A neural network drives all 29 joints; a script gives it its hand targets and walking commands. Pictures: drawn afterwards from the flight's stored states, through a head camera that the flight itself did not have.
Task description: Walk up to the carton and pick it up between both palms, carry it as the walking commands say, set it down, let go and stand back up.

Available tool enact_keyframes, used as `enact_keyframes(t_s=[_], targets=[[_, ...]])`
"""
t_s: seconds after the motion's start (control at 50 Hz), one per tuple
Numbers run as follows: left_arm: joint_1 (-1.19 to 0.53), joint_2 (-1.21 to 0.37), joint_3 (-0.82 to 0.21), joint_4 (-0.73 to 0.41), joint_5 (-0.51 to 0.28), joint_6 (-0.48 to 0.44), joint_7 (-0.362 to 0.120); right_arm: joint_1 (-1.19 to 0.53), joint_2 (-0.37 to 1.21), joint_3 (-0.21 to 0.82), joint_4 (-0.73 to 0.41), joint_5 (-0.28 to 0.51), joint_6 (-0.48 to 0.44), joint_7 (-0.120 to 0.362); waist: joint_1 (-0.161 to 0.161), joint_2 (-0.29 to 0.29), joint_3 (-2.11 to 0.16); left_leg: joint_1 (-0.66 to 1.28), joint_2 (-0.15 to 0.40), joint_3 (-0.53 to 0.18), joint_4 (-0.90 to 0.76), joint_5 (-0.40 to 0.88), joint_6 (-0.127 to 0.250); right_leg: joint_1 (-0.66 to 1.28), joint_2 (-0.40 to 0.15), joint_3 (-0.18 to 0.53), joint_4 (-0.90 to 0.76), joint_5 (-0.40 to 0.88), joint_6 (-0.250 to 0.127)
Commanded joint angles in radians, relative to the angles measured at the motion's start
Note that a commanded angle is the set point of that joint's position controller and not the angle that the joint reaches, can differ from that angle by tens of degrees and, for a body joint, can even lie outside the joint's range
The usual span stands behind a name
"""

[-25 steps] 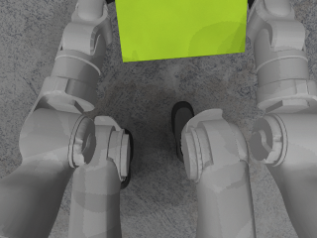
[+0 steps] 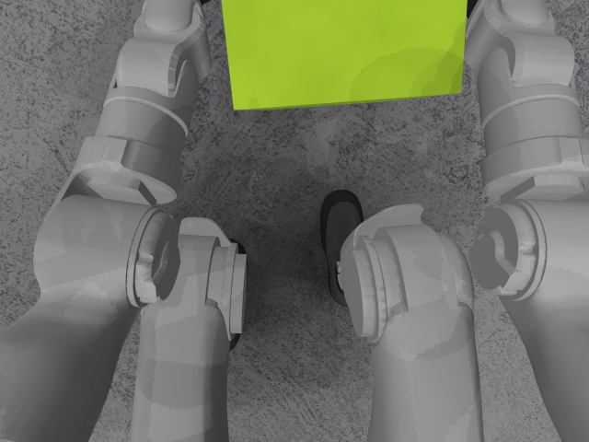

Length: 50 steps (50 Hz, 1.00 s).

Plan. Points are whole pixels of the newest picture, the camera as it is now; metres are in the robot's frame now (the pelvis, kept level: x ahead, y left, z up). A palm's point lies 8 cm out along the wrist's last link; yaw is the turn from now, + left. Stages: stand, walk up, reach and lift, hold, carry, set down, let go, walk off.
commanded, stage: set down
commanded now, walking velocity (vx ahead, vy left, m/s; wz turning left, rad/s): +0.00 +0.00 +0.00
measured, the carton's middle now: (334, 7) +0.54 -0.10 -0.23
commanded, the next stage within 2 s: none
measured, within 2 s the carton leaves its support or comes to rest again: rests again in 1.32 s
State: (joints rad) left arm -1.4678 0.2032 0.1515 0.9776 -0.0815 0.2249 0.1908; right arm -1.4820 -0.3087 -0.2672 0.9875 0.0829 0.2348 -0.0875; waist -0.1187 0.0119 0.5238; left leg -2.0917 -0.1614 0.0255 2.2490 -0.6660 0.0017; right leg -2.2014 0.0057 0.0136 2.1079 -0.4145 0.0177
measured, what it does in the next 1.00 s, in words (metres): stands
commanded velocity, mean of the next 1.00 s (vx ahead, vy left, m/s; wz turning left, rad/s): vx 0.00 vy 0.00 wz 0.00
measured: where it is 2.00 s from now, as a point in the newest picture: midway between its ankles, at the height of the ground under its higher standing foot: (284, 290)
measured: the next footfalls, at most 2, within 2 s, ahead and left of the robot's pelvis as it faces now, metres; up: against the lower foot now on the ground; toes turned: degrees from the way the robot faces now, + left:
none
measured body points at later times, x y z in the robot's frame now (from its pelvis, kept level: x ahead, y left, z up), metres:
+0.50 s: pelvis +0.02 +0.00 +0.00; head +0.38 -0.01 +0.25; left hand +0.57 +0.06 -0.19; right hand +0.55 -0.24 -0.17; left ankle +0.10 +0.10 -0.34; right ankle +0.16 -0.12 -0.34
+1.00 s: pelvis +0.01 +0.00 -0.01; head +0.38 -0.01 +0.24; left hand +0.57 +0.06 -0.19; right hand +0.54 -0.24 -0.17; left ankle +0.10 +0.10 -0.34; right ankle +0.16 -0.12 -0.34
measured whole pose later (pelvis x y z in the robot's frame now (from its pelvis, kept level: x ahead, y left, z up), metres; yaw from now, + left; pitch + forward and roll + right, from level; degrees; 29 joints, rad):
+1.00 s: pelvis +0.01 +0.00 -0.01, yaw +0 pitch +33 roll -1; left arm -1.44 0.19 0.18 1.02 0.02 0.16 0.11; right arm -1.45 -0.31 -0.35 1.09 0.07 0.13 -0.01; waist -0.11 0.00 0.44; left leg -2.15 -0.17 0.01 2.27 -0.69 -0.01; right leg -2.26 -0.01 0.00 2.13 -0.44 0.01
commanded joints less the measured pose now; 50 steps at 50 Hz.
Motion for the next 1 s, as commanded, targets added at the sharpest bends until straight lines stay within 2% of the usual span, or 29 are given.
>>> enact_keyframes(t_s=[0.0, 0.02, 0.04, 0.06, 0.08, 0.1, 0.12, 0.2, 0.22, 0.26, 0.3, 0.32, 0.34, 0.4, 0.5, 0.52, 0.54, 0.56, 0.58, 0.6, 0.62, 0.64, 0.7, 0.76, 0.78, 0.84, 0.88, 0.94, 0.98], targets=[[-0.762, -0.874, -0.346, -0.23, -0.064, -0.076, -0.274, -0.603, 0.983, 0.281, -0.147, 0.108, -0.063, 0.245, -0.014, 0.139, -1.54, 0.324, -0.003, 0.015, -0.26, 0.238, -0.001, 0.744, 0.074, -0.055, -0.045, 0.277, -0.031], [-0.745, -0.906, -0.343, -0.238, -0.068, -0.074, -0.281, -0.617, 0.987, 0.271, -0.174, 0.099, -0.068, 0.251, -0.028, 0.111, -1.536, 0.318, -0.002, 0.005, -0.263, 0.244, 0.001, 0.732, 0.078, -0.061, -0.038, 0.278, -0.032], [-0.708, -0.903, -0.323, -0.197, -0.058, -0.073, -0.287, -0.597, 0.972, 0.267, -0.145, 0.094, -0.067, 0.255, -0.014, 0.121, -1.522, 0.305, -0.003, 0.011, -0.258, 0.239, -0.001, 0.732, 0.07, -0.063, -0.041, 0.26, -0.032], [-0.752, -0.909, -0.333, -0.263, -0.064, -0.081, -0.288, -0.615, 0.981, 0.28, -0.177, 0.105, -0.069, 0.258, -0.013, 0.118, -1.556, 0.314, -0.002, 0.005, -0.249, 0.259, 0.008, 0.739, 0.078, -0.058, -0.033, 0.283, -0.027], [-0.734, -0.886, -0.316, -0.218, -0.054, -0.081, -0.286, -0.584, 0.989, 0.27, -0.123, 0.091, -0.063, 0.258, -0.018, 0.113, -1.524, 0.295, 0.001, 0.005, -0.249, 0.254, 0.004, 0.731, 0.07, -0.051, -0.033, 0.285, -0.03], [-0.727, -0.904, -0.321, -0.229, -0.059, -0.084, -0.29, -0.572, 0.987, 0.251, -0.111, 0.084, -0.065, 0.261, -0.048, 0.108, -1.491, 0.297, -0.002, 0.003, -0.256, 0.25, 0.007, 0.706, 0.073, -0.061, -0.039, 0.276, -0.027], [-0.714, -0.898, -0.31, -0.19, -0.041, -0.083, -0.293, -0.549, 0.988, 0.238, -0.09, 0.071, -0.066, 0.266, -0.031, 0.113, -1.438, 0.261, 0.003, 0.003, -0.262, 0.244, 0.003, 0.68, 0.074, -0.054, -0.032, 0.263, -0.031], [-0.674, -0.889, -0.282, -0.152, -0.03, -0.085, -0.301, -0.512, 0.976, 0.226, -0.062, 0.044, -0.062, 0.281, -0.03, 0.094, -1.316, 0.187, -0.004, 0.012, -0.26, 0.229, 0.001, 0.65, 0.073, -0.044, -0.046, 0.261, -0.03], [-0.674, -0.912, -0.304, -0.178, -0.032, -0.087, -0.302, -0.486, 0.992, 0.218, -0.071, 0.034, -0.063, 0.283, -0.06, 0.102, -1.328, 0.19, -0.007, 0.009, -0.253, 0.246, 0.003, 0.655, 0.08, -0.039, -0.047, 0.287, -0.029], [-0.662, -0.886, -0.312, -0.185, -0.021, -0.095, -0.294, -0.487, 0.971, 0.225, -0.079, 0.045, -0.071, 0.285, -0.015, 0.144, -1.331, 0.215, 0.004, 0.003, -0.258, 0.287, -0.006, 0.644, 0.069, -0.027, -0.034, 0.312, -0.029], [-0.612, -0.893, -0.298, -0.179, -0.014, -0.094, -0.294, -0.456, 0.97, 0.239, -0.063, 0.043, -0.068, 0.289, -0.022, 0.114, -1.325, 0.191, -0.008, 0.002, -0.251, 0.292, -0.005, 0.645, 0.076, -0.031, -0.034, 0.323, -0.032], [-0.614, -0.896, -0.302, -0.162, -0.021, -0.098, -0.289, -0.472, 0.957, 0.225, -0.07, 0.042, -0.075, 0.29, -0.041, 0.146, -1.338, 0.217, -0.004, -0.003, -0.251, 0.297, -0.008, 0.623, 0.066, -0.038, -0.022, 0.319, -0.029], [-0.605, -0.898, -0.306, -0.176, -0.022, -0.1, -0.29, -0.424, 0.962, 0.228, -0.049, 0.039, -0.073, 0.292, -0.042, 0.132, -1.346, 0.228, -0.002, -0.006, -0.247, 0.31, -0.006, 0.629, 0.073, -0.041, -0.021, 0.326, -0.032], [-0.579, -0.878, -0.3, -0.178, -0.008, -0.1, -0.284, -0.404, 0.969, 0.228, -0.049, 0.049, -0.074, 0.296, -0.012, 0.134, -1.329, 0.217, -0.003, 0.0, -0.252, 0.315, -0.005, 0.619, 0.075, -0.038, -0.024, 0.329, -0.031], [-0.572, -0.862, -0.279, -0.164, 0.008, -0.099, -0.282, -0.406, 0.953, 0.206, -0.032, 0.025, -0.068, 0.304, -0.021, 0.113, -1.244, 0.173, -0.003, -0.007, -0.25, 0.286, -0.004, 0.559, 0.075, -0.039, -0.018, 0.3, -0.03], [-0.543, -0.854, -0.266, -0.145, 0.021, -0.1, -0.281, -0.384, 0.942, 0.206, 0.007, 0.017, -0.065, 0.308, -0.006, 0.112, -1.23, 0.176, -0.002, -0.017, -0.257, 0.29, -0.005, 0.558, 0.07, -0.036, -0.012, 0.29, -0.03], [-0.556, -0.861, -0.268, -0.141, 0.024, -0.097, -0.285, -0.391, 0.929, 0.195, -0.022, 0.015, -0.072, 0.31, -0.024, 0.129, -1.245, 0.189, 0.002, -0.02, -0.254, 0.304, -0.005, 0.541, 0.078, -0.04, -0.012, 0.298, -0.029], [-0.534, -0.853, -0.265, -0.138, 0.031, -0.097, -0.284, -0.394, 0.93, 0.2, -0.033, 0.017, -0.072, 0.311, -0.006, 0.125, -1.25, 0.187, 0.003, -0.013, -0.249, 0.312, -0.009, 0.554, 0.072, -0.033, -0.011, 0.303, -0.027], [-0.547, -0.853, -0.273, -0.168, 0.022, -0.099, -0.28, -0.396, 0.934, 0.211, -0.031, 0.025, -0.074, 0.309, -0.017, 0.103, -1.257, 0.176, 0.003, -0.018, -0.253, 0.293, -0.007, 0.576, 0.074, -0.031, -0.013, 0.307, -0.025], [-0.547, -0.826, -0.27, -0.157, 0.03, -0.098, -0.277, -0.409, 0.92, 0.206, -0.038, 0.029, -0.075, 0.305, 0.002, 0.133, -1.256, 0.189, 0.009, -0.004, -0.244, 0.32, -0.009, 0.575, 0.073, -0.027, -0.014, 0.319, -0.022], [-0.543, -0.851, -0.269, -0.152, 0.031, -0.098, -0.278, -0.409, 0.916, 0.215, -0.031, 0.029, -0.078, 0.301, -0.014, 0.11, -1.249, 0.173, -0.001, -0.012, -0.246, 0.295, -0.004, 0.583, 0.078, -0.033, -0.013, 0.315, -0.023], [-0.547, -0.81, -0.275, -0.165, 0.033, -0.103, -0.274, -0.389, 0.906, 0.211, -0.021, 0.037, -0.081, 0.3, 0.003, 0.124, -1.25, 0.176, 0.009, -0.019, -0.251, 0.309, -0.012, 0.579, 0.069, -0.029, 0.001, 0.315, -0.02], [-0.511, -0.803, -0.255, -0.137, 0.043, -0.1, -0.271, -0.4, 0.881, 0.199, -0.029, 0.035, -0.089, 0.294, -0.006, 0.116, -1.222, 0.166, 0.006, -0.014, -0.247, 0.282, -0.013, 0.549, 0.071, -0.036, -0.003, 0.288, -0.022], [-0.539, -0.771, -0.25, -0.144, 0.04, -0.104, -0.271, -0.392, 0.846, 0.192, -0.006, 0.026, -0.093, 0.279, -0.018, 0.105, -1.22, 0.163, 0.012, -0.01, -0.239, 0.256, -0.013, 0.59, 0.069, -0.027, -0.011, 0.282, -0.019], [-0.525, -0.728, -0.24, -0.155, 0.049, -0.105, -0.263, -0.408, 0.813, 0.18, -0.029, 0.04, -0.101, 0.272, 0.003, 0.14, -1.208, 0.157, 0.013, -0.008, -0.243, 0.254, -0.012, 0.571, 0.062, -0.017, -0.012, 0.273, -0.017], [-0.523, -0.658, -0.21, -0.143, 0.061, -0.111, -0.25, -0.391, 0.747, 0.161, 0.004, 0.029, -0.112, 0.252, -0.002, 0.122, -1.195, 0.172, 0.015, -0.012, -0.245, 0.248, -0.019, 0.572, 0.063, -0.028, -0.017, 0.258, -0.012], [-0.528, -0.555, -0.189, -0.164, 0.06, -0.121, -0.233, -0.359, 0.639, 0.129, 0.019, 0.008, -0.126, 0.224, -0.031, 0.101, -1.225, 0.169, 0.019, -0.007, -0.234, 0.232, -0.023, 0.617, 0.067, -0.03, -0.016, 0.26, -0.013], [-0.469, -0.294, -0.115, -0.112, 0.089, -0.131, -0.173, -0.324, 0.399, 0.059, 0.04, -0.004, -0.158, 0.155, -0.017, 0.108, -1.231, 0.225, 0.03, -0.018, -0.25, 0.246, -0.04, 0.65, 0.053, -0.029, -0.025, 0.263, -0.001], [-0.4, -0.139, -0.086, -0.109, 0.095, -0.136, -0.135, -0.245, 0.23, 0.001, 0.061, -0.021, -0.173, 0.101, -0.029, 0.136, -1.255, 0.236, 0.038, -0.005, -0.247, 0.234, -0.052, 0.675, 0.055, -0.025, -0.045, 0.263, -0.002]])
